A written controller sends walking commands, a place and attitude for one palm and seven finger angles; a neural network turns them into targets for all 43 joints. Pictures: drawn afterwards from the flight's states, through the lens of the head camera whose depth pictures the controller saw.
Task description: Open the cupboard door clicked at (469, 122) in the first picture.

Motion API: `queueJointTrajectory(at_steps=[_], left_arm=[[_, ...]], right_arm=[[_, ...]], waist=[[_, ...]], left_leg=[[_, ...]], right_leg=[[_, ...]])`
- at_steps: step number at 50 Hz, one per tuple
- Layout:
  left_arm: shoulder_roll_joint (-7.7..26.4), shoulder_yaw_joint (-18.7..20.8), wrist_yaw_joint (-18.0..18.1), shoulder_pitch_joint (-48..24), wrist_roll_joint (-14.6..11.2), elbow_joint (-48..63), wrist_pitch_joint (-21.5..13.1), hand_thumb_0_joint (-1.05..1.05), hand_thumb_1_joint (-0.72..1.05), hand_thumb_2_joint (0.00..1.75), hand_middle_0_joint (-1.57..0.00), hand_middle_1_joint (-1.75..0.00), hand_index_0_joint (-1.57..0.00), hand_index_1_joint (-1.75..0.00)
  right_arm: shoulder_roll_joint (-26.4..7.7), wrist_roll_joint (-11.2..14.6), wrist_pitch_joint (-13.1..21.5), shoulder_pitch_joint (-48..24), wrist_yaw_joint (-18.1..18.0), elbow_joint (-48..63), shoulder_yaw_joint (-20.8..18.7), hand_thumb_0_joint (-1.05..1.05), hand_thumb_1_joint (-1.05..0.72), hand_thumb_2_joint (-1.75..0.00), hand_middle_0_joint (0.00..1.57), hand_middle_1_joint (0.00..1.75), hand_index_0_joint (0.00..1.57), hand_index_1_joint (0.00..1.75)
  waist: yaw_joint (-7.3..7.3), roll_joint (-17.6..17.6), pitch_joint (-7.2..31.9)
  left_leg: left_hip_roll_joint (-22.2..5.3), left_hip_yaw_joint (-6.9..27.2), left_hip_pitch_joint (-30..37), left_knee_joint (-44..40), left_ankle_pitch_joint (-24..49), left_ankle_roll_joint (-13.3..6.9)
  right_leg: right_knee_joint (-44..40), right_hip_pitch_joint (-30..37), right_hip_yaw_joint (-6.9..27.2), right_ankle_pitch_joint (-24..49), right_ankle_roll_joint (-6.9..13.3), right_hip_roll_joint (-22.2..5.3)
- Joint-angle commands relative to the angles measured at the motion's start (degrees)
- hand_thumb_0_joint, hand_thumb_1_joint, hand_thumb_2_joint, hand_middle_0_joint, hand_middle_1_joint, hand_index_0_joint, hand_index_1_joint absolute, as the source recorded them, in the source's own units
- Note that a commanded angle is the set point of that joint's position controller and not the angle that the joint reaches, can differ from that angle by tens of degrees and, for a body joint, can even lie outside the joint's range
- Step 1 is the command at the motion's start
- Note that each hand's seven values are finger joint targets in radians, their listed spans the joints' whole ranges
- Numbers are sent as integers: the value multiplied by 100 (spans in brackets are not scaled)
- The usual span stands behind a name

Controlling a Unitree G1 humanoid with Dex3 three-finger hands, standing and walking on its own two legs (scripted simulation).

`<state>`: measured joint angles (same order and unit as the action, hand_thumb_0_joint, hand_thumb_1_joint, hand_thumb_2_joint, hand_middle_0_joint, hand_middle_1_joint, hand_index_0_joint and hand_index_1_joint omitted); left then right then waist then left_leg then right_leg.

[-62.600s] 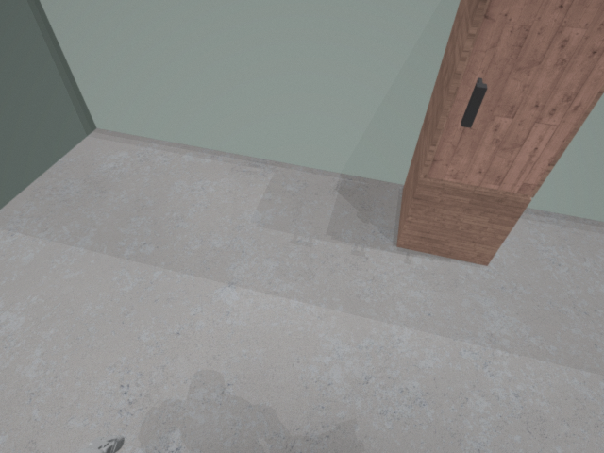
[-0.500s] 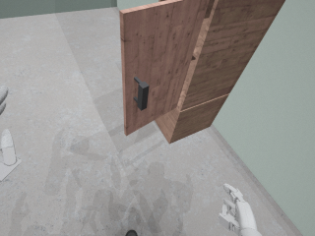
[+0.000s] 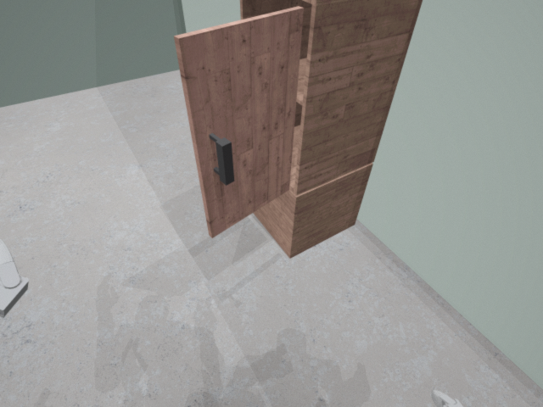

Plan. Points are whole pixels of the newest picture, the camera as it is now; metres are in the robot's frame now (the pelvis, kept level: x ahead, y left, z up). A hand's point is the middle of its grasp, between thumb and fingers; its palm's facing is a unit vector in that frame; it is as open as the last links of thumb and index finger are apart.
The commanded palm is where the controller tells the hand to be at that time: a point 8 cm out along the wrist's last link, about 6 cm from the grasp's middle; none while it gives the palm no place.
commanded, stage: stop stepping back and stand still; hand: left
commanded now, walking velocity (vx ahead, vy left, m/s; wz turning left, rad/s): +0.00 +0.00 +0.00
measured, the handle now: (220, 158) +0.69 +0.14 -0.02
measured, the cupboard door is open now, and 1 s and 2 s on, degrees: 100 100 100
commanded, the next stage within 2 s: let the arm hang, fingers relaxed in 0.94 s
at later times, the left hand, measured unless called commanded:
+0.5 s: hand (29, 323) +0.17 +0.25 +0.16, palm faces +0.37 -0.81 -0.45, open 7.4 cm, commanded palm +0.11 +0.30 +0.19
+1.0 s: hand (3, 332) +0.16 +0.27 +0.16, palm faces +0.34 -0.81 -0.47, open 7.4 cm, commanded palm +0.10 +0.31 +0.19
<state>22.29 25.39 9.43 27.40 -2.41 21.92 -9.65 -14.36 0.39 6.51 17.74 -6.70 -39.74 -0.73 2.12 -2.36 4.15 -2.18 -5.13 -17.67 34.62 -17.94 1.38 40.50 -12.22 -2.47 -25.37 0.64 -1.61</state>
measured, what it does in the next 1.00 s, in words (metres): stands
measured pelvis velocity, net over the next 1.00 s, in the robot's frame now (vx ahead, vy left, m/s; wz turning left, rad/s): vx -0.05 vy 0.02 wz -0.03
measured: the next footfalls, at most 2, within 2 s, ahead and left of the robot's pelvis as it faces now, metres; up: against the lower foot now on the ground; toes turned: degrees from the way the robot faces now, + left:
none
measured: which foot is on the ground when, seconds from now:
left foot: down 0.00-1.00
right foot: down 0.00-1.00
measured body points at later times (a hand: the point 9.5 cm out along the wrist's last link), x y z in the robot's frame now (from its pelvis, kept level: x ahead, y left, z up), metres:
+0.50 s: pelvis -0.04 +0.00 +0.01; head -0.02 +0.00 +0.46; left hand +0.15 +0.29 +0.18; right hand +0.13 -0.23 -0.07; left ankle +0.02 +0.12 -0.72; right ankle -0.09 -0.09 -0.72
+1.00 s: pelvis -0.05 +0.02 +0.02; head -0.03 +0.02 +0.47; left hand +0.14 +0.31 +0.19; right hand +0.10 -0.22 -0.07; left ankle +0.02 +0.12 -0.72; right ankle -0.09 -0.09 -0.72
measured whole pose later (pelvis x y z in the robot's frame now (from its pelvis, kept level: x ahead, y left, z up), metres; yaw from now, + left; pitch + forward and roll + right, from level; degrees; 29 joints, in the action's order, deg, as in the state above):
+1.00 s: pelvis -0.05 +0.02 +0.02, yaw -2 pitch +0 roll -1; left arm 22.9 22.1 7.7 33.2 -2.5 27.7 -9.4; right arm -11.2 -0.4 6.7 13.2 -5.4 -35.3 1.5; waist 1.0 0.0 -1.4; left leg -1.6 -4.5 -18.1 25.5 -7.7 -1.5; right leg 24.3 -8.1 -3.1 -16.4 1.1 1.3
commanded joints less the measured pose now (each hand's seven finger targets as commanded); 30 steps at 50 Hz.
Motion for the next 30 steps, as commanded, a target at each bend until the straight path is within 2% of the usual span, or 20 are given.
queueJointTrajectory(at_steps=[1, 2, 3, 4, 5, 6, 8, 11, 12, 13, 14, 15, 16, 17, 19, 22, 23, 25, 28, 30], left_arm=[[1375, 657, -40, -14, 94, 2155, -557, 0, 90, 90, -20, -30, -20, -30], [1313, 663, -33, 202, 102, 2210, -554, 0, 90, 90, -20, -30, -20, -30], [1356, 702, -28, 332, 111, 2247, -557, 0, 90, 90, -20, -30, -20, -30], [1494, 838, -10, 440, 67, 2163, -585, 0, 90, 90, -20, -30, -20, -30], [1643, 1021, 16, 494, 41, 2095, -633, 0, 90, 90, -20, -30, -20, -30], [1590, 1013, 30, 436, 15, 2090, -678, 0, 90, 90, -20, -30, -20, -30], [1537, 1113, 65, 482, 48, 2059, -708, 0, 90, 90, -20, -30, -20, -30], [1173, 920, 53, 518, -3, 1332, -702, 0, 90, 90, -20, -30, -20, -30], [1096, 820, 40, 423, -21, 1164, -683, 0, 90, 90, -20, -30, -20, -30], [1047, 710, 24, 226, -35, 1141, -676, 0, 90, 90, -20, -30, -20, -30], [1032, 630, -6, 67, -44, 1072, -660, 0, 90, 90, -20, -30, -20, -30], [929, 471, -48, 44, -52, 930, -610, 0, 90, 90, -20, -30, -20, -30], [933, 473, -40, 83, 14, 835, -551, 0, 90, 90, -20, -30, -20, -30], [1016, 459, -66, -10, 62, 977, -556, 0, 90, 90, -20, -30, -20, -30], [951, 303, -111, -83, 78, 1337, -544, 0, 90, 90, -20, -30, -20, -30], [1075, 385, -85, 117, 65, 1898, -505, 0, 90, 90, -20, -30, -20, -30], [1136, 451, -66, 156, 49, 2043, -490, 0, 90, 90, -20, -30, -20, -30], [1283, 632, -24, 288, 24, 2218, -458, 0, 90, 90, -20, -30, -20, -30], [1217, 692, 8, 412, -20, 1952, -424, 0, 90, 90, -20, -30, -20, -30], [1177, 685, 5, 340, -36, 1717, -406, 0, 90, 90, -20, -30, -20, -30]], right_arm=[[-569, -52, 540, -806, 130, 1058, -130, 0, -90, -90, 20, 30, 20, 30], [-590, -13, 562, -808, 163, 1092, -133, 0, -90, -90, 20, 30, 20, 30], [-554, 4, 576, -821, 198, 1129, -135, 0, -90, -90, 20, 30, 20, 30], [-396, 19, 548, -801, 244, 1144, -137, 0, -90, -90, 20, 30, 20, 30], [-401, 29, 523, -894, 271, 1170, -134, 0, -90, -90, 20, 30, 20, 30], [-375, 53, 514, -838, 277, 1119, -152, 0, -90, -90, 20, 30, 20, 30], [-220, 9, 487, -830, 257, 1136, -62, 0, -90, -90, 20, 30, 20, 30], [-179, -53, 379, -776, 179, 1074, 11, 0, -90, -90, 20, 30, 20, 30], [-302, -51, 384, -765, 162, 1031, -59, 0, -90, -90, 20, 30, 20, 30], [-428, -44, 391, -791, 133, 1046, -135, 0, -90, -90, 20, 30, 20, 30], [-519, -13, 386, -825, 121, 1101, -191, 0, -90, -90, 20, 30, 20, 30], [-526, 26, 392, -852, 112, 1161, -180, 0, -90, -90, 20, 30, 20, 30], [-499, 14, 401, -855, 106, 1168, -146, 0, -90, -90, 20, 30, 20, 30], [-469, -36, 414, -866, 108, 1116, -105, 0, -90, -90, 20, 30, 20, 30], [-483, -21, 435, -890, 146, 1153, -107, 0, -90, -90, 20, 30, 20, 30], [-428, -31, 449, -981, 176, 1258, -101, 0, -90, -90, 20, 30, 20, 30], [-408, -33, 437, -1000, 179, 1277, -100, 0, -90, -90, 20, 30, 20, 30], [-401, -42, 399, -1028, 172, 1306, -101, 0, -90, -90, 20, 30, 20, 30], [-335, -47, 312, -1059, 132, 1355, -73, 0, -90, -90, 20, 30, 20, 30], [-342, -47, 276, -1085, 89, 1344, -83, 0, -90, -90, 20, 30, 20, 30]], waist=[[-147, 1081, -88], [-184, 774, -112], [-161, 324, -152], [-123, -635, -62], [-214, -763, -49], [-198, -508, 62], [-172, -81, -74], [-36, 15, -83], [-50, 220, -46], [-100, 587, -12], [-165, 863, -48], [-180, 826, -213], [-186, 737, -349], [-155, 846, -215], [-154, 662, 32], [-156, 402, 360], [-157, 308, 358], [-165, 490, 354], [-163, 769, 76], [-142, 699, -70]], left_leg=[[-1169, 1280, 477, -791, 2674, -912], [-906, 872, 35, -524, 2152, -713], [-438, 294, -493, -1, 1464, -446], [42, -45, -931, 1017, 769, -221], [215, 57, -1587, 1948, -492, -153], [168, 228, -1745, 2337, -797, -146], [-116, 374, -1307, 1389, -557, -201], [113, -35, 305, -565, 1223, -162], [-26, 207, 849, -835, 1654, -230], [-449, 751, 1128, -1012, 1968, -393], [-851, 1279, 1141, -1151, 1771, -585], [-1049, 1599, 882, -1363, 1413, -714], [-966, 1443, 756, -1247, 2054, -755], [-865, 1283, 700, -1187, 2332, -684], [-687, 1009, 748, -1085, 2133, -516], [-348, 608, 827, -701, 1822, -366], [-263, 548, 791, -609, 1712, -322], [-199, 517, 805, -574, 1562, -271], [-226, 543, 828, -715, 1476, -243], [-295, 621, 859, -850, 1457, -245]], right_leg=[[-549, -351, -137, 248, -70, 126], [-1179, 184, -70, 1021, -32, 69], [-1533, 559, 459, 1939, 145, -313], [-1866, 709, 1507, 2999, 512, -1098], [-1885, 1180, 2038, 4925, 842, -1625], [-1754, 1446, 1918, 5779, 854, -1714], [-1582, 971, 1455, 5207, 889, -1559], [-1378, 203, 510, 3684, 396, -773], [-1229, -162, 438, 2953, 184, -605], [-1023, -447, 334, 2143, -26, -329], [-995, -653, 308, 1188, -147, -110], [-1052, -604, 227, 622, -210, 15], [-1136, -503, 218, 1064, -195, 101], [-1142, -348, 182, 1412, -163, 29], [-1399, -106, 249, 1601, -127, -7], [-1800, 66, 597, 2151, 9, -301], [-1891, 55, 679, 2192, 55, -385], [-1977, -9, 751, 2162, 129, -485], [-2082, -263, 717, 1829, 125, -408], [-2139, -369, 615, 1650, 69, -306]])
